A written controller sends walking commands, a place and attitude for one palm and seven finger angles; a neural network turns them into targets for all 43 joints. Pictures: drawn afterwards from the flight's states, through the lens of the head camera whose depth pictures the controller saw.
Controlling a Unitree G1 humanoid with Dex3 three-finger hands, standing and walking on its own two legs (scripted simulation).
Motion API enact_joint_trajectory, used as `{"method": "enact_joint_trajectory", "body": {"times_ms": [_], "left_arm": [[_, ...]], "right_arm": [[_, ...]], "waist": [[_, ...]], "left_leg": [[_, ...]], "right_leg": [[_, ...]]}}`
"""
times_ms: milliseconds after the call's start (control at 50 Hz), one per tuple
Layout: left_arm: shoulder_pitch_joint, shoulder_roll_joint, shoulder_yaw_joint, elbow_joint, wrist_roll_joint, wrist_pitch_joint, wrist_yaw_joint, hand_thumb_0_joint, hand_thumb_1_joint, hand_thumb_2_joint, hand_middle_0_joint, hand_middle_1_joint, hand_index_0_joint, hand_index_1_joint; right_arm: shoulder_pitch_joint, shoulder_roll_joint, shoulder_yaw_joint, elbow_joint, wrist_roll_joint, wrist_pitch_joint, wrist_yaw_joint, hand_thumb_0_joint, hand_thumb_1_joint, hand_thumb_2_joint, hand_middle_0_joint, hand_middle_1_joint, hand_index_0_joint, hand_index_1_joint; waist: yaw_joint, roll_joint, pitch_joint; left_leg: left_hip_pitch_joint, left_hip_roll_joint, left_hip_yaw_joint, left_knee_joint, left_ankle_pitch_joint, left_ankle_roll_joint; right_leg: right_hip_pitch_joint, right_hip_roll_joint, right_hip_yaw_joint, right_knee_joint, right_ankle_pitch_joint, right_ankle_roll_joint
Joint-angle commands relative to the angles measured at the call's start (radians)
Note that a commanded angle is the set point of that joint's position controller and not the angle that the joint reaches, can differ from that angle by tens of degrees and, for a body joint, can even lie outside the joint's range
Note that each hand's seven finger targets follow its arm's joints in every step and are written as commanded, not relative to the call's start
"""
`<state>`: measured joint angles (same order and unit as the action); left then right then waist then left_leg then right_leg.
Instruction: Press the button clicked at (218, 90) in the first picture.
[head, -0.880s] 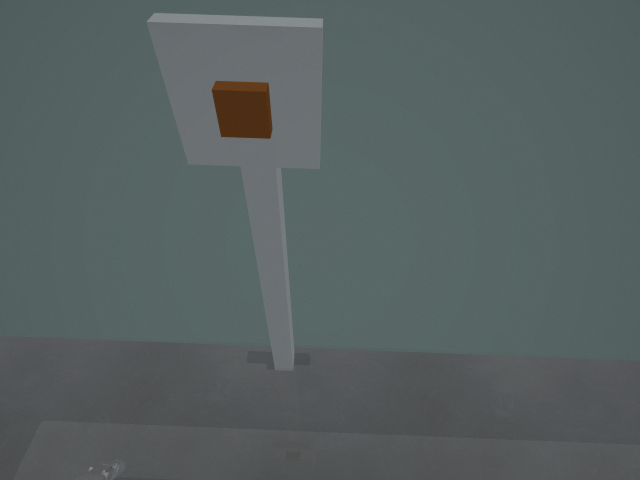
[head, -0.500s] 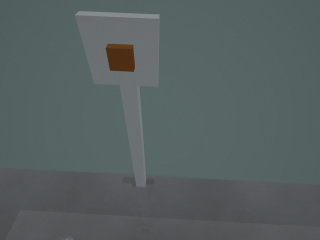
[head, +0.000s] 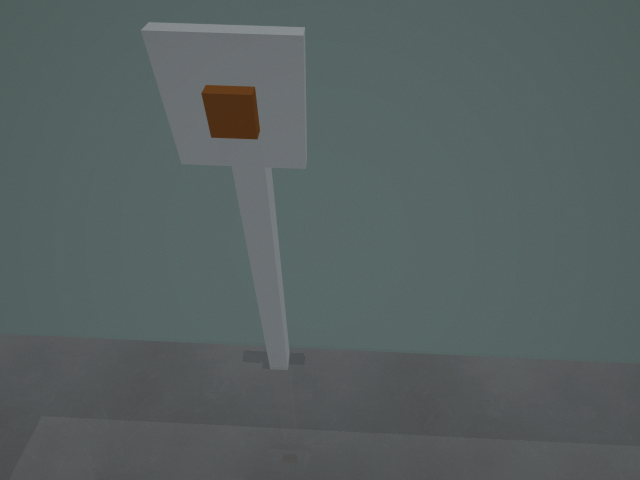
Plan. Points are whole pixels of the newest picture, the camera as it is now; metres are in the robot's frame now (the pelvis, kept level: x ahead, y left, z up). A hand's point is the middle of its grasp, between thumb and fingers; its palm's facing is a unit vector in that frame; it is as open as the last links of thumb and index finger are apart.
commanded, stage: stand and wait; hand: left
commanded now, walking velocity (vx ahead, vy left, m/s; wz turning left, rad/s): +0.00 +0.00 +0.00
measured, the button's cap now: (232, 111) +0.56 +0.17 +0.19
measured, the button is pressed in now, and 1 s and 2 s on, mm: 0 0 0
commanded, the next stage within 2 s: look at it before walking up in 0.28 s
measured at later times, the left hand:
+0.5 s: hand out of the picture +0.07 +0.24 -0.16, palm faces -0.02 -0.95 -0.32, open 7.4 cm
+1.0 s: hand out of the picture +0.08 +0.25 -0.15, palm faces -0.01 -0.94 -0.34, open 7.4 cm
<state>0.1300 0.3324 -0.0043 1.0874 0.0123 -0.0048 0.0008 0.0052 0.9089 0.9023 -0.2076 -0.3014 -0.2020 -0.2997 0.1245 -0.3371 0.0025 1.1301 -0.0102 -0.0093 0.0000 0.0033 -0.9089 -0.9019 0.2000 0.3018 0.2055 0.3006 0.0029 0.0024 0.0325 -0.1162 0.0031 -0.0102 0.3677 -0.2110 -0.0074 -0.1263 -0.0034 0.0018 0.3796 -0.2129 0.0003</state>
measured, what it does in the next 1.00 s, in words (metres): stands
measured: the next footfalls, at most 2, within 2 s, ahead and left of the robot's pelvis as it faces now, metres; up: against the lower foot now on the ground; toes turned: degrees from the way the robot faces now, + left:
right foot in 1.78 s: +0.12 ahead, -0.15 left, +0.00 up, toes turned +0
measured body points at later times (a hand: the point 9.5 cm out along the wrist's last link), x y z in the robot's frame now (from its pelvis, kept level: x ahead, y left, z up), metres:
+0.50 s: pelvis +0.00 +0.00 +0.00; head +0.01 +0.00 +0.45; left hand +0.07 +0.29 -0.13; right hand +0.07 -0.29 -0.13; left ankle -0.01 +0.12 -0.75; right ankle +0.00 -0.12 -0.75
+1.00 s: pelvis +0.01 +0.00 +0.00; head +0.01 +0.00 +0.45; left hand +0.08 +0.30 -0.13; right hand +0.09 -0.29 -0.13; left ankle -0.01 +0.12 -0.75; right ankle +0.00 -0.12 -0.75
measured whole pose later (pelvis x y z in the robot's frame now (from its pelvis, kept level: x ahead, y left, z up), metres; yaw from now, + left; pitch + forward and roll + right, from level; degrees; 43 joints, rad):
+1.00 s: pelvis +0.01 +0.00 +0.00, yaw +0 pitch -2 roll +0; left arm 0.13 0.34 0.00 1.09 0.01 -0.01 0.00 0.00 0.91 0.90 -0.21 -0.30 -0.20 -0.30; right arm 0.11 -0.33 0.00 1.13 -0.01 -0.02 0.00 0.00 -0.91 -0.90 0.20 0.30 0.21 0.30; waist 0.01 0.00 0.03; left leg -0.10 0.00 -0.01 0.34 -0.20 0.00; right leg -0.11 -0.01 0.00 0.34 -0.20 0.01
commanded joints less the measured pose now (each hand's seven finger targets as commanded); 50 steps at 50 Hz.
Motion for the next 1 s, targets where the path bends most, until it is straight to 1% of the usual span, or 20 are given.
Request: {"method": "enact_joint_trajectory", "body": {"times_ms": [0, 40, 80, 100, 120, 160, 280, 380, 460, 520, 560, 600, 640, 660, 780, 820, 840, 920, 940, 980], "left_arm": [[-0.048, 0.210, 0.042, -0.065, -0.003, -0.023, 0.014, 0.000, 0.900, 0.900, -0.200, -0.300, -0.200, -0.300], [-0.046, 0.208, 0.040, -0.063, -0.003, -0.022, 0.013, 0.000, 0.900, 0.900, -0.200, -0.300, -0.200, -0.300], [-0.044, 0.208, 0.040, -0.063, -0.003, -0.023, 0.012, 0.000, 0.900, 0.900, -0.200, -0.300, -0.200, -0.300], [-0.046, 0.209, 0.041, -0.064, -0.002, -0.024, 0.013, 0.000, 0.900, 0.900, -0.200, -0.300, -0.200, -0.300], [-0.046, 0.207, 0.041, -0.065, -0.002, -0.024, 0.013, 0.000, 0.900, 0.900, -0.200, -0.300, -0.200, -0.300], [-0.043, 0.206, 0.042, -0.065, -0.002, -0.024, 0.012, 0.000, 0.900, 0.900, -0.200, -0.300, -0.200, -0.300], [-0.040, 0.207, 0.041, -0.064, -0.003, -0.026, 0.012, 0.000, 0.900, 0.900, -0.200, -0.300, -0.200, -0.300], [-0.037, 0.207, 0.042, -0.061, -0.003, -0.026, 0.013, 0.000, 0.900, 0.900, -0.200, -0.300, -0.200, -0.300], [-0.034, 0.207, 0.041, -0.058, -0.003, -0.025, 0.013, 0.000, 0.900, 0.900, -0.200, -0.300, -0.200, -0.300], [-0.034, 0.208, 0.040, -0.057, -0.002, -0.025, 0.014, 0.000, 0.900, 0.900, -0.200, -0.300, -0.200, -0.300], [-0.035, 0.209, 0.041, -0.057, -0.002, -0.024, 0.013, 0.000, 0.900, 0.900, -0.200, -0.300, -0.200, -0.300], [-0.032, 0.209, 0.040, -0.058, -0.002, -0.024, 0.014, 0.000, 0.900, 0.900, -0.200, -0.300, -0.200, -0.300], [-0.032, 0.209, 0.040, -0.056, -0.002, -0.024, 0.014, 0.000, 0.900, 0.900, -0.200, -0.300, -0.200, -0.300], [-0.037, 0.210, 0.040, -0.055, -0.002, -0.024, 0.014, 0.000, 0.900, 0.900, -0.200, -0.300, -0.200, -0.300], [-0.035, 0.209, 0.040, -0.055, -0.001, -0.024, 0.013, 0.000, 0.900, 0.900, -0.200, -0.300, -0.200, -0.300], [-0.036, 0.210, 0.041, -0.057, -0.001, -0.024, 0.014, 0.000, 0.900, 0.900, -0.200, -0.300, -0.200, -0.300], [-0.037, 0.209, 0.042, -0.057, 0.000, -0.024, 0.014, 0.000, 0.900, 0.900, -0.200, -0.300, -0.200, -0.300], [-0.036, 0.212, 0.041, -0.056, -0.001, -0.025, 0.014, 0.000, 0.900, 0.900, -0.200, -0.300, -0.200, -0.300], [-0.038, 0.211, 0.041, -0.058, -0.001, -0.025, 0.014, 0.000, 0.900, 0.900, -0.200, -0.300, -0.200, -0.300], [0.013, 0.116, 0.019, -0.030, -0.004, -0.013, 0.016, 0.000, 0.900, 0.900, -0.200, -0.300, -0.200, -0.300]], "right_arm": [[-0.055, -0.197, -0.033, -0.065, 0.001, -0.020, -0.014, 0.000, -0.900, -0.900, 0.200, 0.300, 0.200, 0.300], [-0.058, -0.197, -0.034, -0.065, 0.000, -0.020, -0.013, 0.000, -0.900, -0.900, 0.200, 0.300, 0.200, 0.300], [-0.057, -0.194, -0.034, -0.064, 0.000, -0.021, -0.013, 0.000, -0.900, -0.900, 0.200, 0.300, 0.200, 0.300], [-0.051, -0.193, -0.034, -0.063, 0.001, -0.019, -0.012, 0.000, -0.900, -0.900, 0.200, 0.300, 0.200, 0.300], [-0.053, -0.195, -0.035, -0.064, 0.000, -0.020, -0.012, 0.000, -0.900, -0.900, 0.200, 0.300, 0.200, 0.300], [-0.053, -0.196, -0.035, -0.065, -0.001, -0.022, -0.013, 0.000, -0.900, -0.900, 0.200, 0.300, 0.200, 0.300], [-0.054, -0.194, -0.035, -0.064, 0.000, -0.022, -0.013, 0.000, -0.900, -0.900, 0.200, 0.300, 0.200, 0.300], [-0.051, -0.198, -0.036, -0.063, 0.001, -0.025, -0.015, 0.000, -0.900, -0.900, 0.200, 0.300, 0.200, 0.300], [-0.056, -0.198, -0.035, -0.062, 0.002, -0.024, -0.016, 0.000, -0.900, -0.900, 0.200, 0.300, 0.200, 0.300], [-0.057, -0.198, -0.035, -0.062, 0.003, -0.023, -0.015, 0.000, -0.900, -0.900, 0.200, 0.300, 0.200, 0.300], [-0.060, -0.201, -0.035, -0.062, 0.003, -0.024, -0.016, 0.000, -0.900, -0.900, 0.200, 0.300, 0.200, 0.300], [-0.058, -0.202, -0.035, -0.062, 0.003, -0.024, -0.016, 0.000, -0.900, -0.900, 0.200, 0.300, 0.200, 0.300], [-0.060, -0.201, -0.035, -0.064, 0.003, -0.025, -0.016, 0.000, -0.900, -0.900, 0.200, 0.300, 0.200, 0.300], [-0.062, -0.201, -0.035, -0.064, 0.003, -0.024, -0.016, 0.000, -0.900, -0.900, 0.200, 0.300, 0.200, 0.300], [-0.063, -0.205, -0.036, -0.065, 0.003, -0.026, -0.016, 0.000, -0.900, -0.900, 0.200, 0.300, 0.200, 0.300], [-0.062, -0.203, -0.035, -0.065, 0.003, -0.026, -0.016, 0.000, -0.900, -0.900, 0.200, 0.300, 0.200, 0.300], [-0.062, -0.202, -0.035, -0.067, 0.003, -0.026, -0.016, 0.000, -0.900, -0.900, 0.200, 0.300, 0.200, 0.300], [-0.062, -0.203, -0.035, -0.066, 0.003, -0.025, -0.016, 0.000, -0.900, -0.900, 0.200, 0.300, 0.200, 0.300], [-0.062, -0.204, -0.035, -0.067, 0.003, -0.025, -0.016, 0.000, -0.900, -0.900, 0.200, 0.300, 0.200, 0.300], [-0.023, -0.109, -0.011, -0.045, -0.001, -0.015, -0.013, 0.000, -0.900, -0.900, 0.200, 0.300, 0.200, 0.300]], "waist": [[-0.003, -0.017, -0.040], [-0.001, -0.012, -0.026], [-0.002, -0.012, -0.029], [-0.003, -0.027, -0.038], [-0.003, -0.017, -0.037], [-0.003, -0.008, -0.038], [-0.002, -0.009, -0.041], [-0.003, -0.001, -0.072], [-0.001, 0.004, -0.062], [-0.001, -0.007, -0.057], [-0.001, 0.004, -0.054], [-0.001, -0.002, -0.064], [-0.001, 0.007, -0.065], [-0.001, -0.004, -0.054], [-0.001, -0.003, -0.064], [-0.001, 0.004, -0.057], [0.000, -0.008, -0.059], [0.000, -0.010, -0.059], [0.000, -0.002, -0.049], [-0.003, -0.011, -0.065]], "left_leg": [[-0.023, 0.108, -0.088, -0.064, 0.111, 0.032], [-0.023, 0.106, -0.087, -0.068, 0.093, 0.032], [-0.023, 0.106, -0.087, -0.068, 0.091, 0.032], [-0.023, 0.107, -0.088, -0.064, 0.093, 0.031], [-0.019, 0.107, -0.086, -0.066, 0.092, 0.030], [-0.020, 0.108, -0.088, -0.066, 0.101, 0.031], [-0.017, 0.110, -0.087, -0.065, 0.112, 0.030], [-0.002, 0.115, -0.088, -0.062, 0.154, 0.031], [-0.002, 0.116, -0.088, -0.066, 0.161, 0.032], [0.003, 0.117, -0.088, -0.066, 0.165, 0.032], [0.000, 0.118, -0.090, -0.072, 0.164, 0.033], [0.011, 0.119, -0.091, -0.071, 0.177, 0.033], [0.012, 0.119, -0.089, -0.071, 0.184, 0.033], [0.009, 0.118, -0.090, -0.077, 0.175, 0.033], [0.022, 0.120, -0.088, -0.080, 0.192, 0.032], [0.015, 0.119, -0.090, -0.082, 0.189, 0.033], [0.018, 0.119, -0.091, -0.081, 0.198, 0.033], [0.020, 0.119, -0.090, -0.082, 0.198, 0.032], [0.013, 0.118, -0.090, -0.082, 0.197, 0.032], [0.020, 0.116, -0.080, -0.080, 0.145, 0.018]], "right_leg": [[-0.008, -0.117, 0.104, -0.073, 0.097, -0.028], [-0.026, -0.117, 0.108, -0.080, 0.072, -0.027], [-0.028, -0.117, 0.112, -0.084, 0.065, -0.029], [-0.021, -0.117, 0.110, -0.084, 0.064, -0.028], [-0.027, -0.119, 0.113, -0.085, 0.061, -0.028], [-0.025, -0.118, 0.113, -0.083, 0.073, -0.029], [-0.024, -0.117, 0.112, -0.083, 0.090, -0.029], [0.004, -0.118, 0.102, -0.067, 0.147, -0.028], [0.004, -0.118, 0.100, -0.067, 0.155, -0.027], [0.000, -0.118, 0.098, -0.070, 0.156, -0.025], [0.004, -0.118, 0.096, -0.071, 0.153, -0.025], [0.007, -0.117, 0.093, -0.068, 0.161, -0.024], [0.010, -0.119, 0.093, -0.069, 0.172, -0.024], [0.005, -0.118, 0.092, -0.072, 0.164, -0.023], [0.011, -0.118, 0.090, -0.071, 0.176, -0.022], [0.012, -0.118, 0.090, -0.075, 0.169, -0.022], [0.014, -0.118, 0.090, -0.074, 0.179, -0.022], [0.016, -0.119, 0.089, -0.076, 0.184, -0.022], [0.016, -0.120, 0.088, -0.078, 0.182, -0.021], [0.017, -0.114, 0.077, -0.083, 0.112, -0.004]]}}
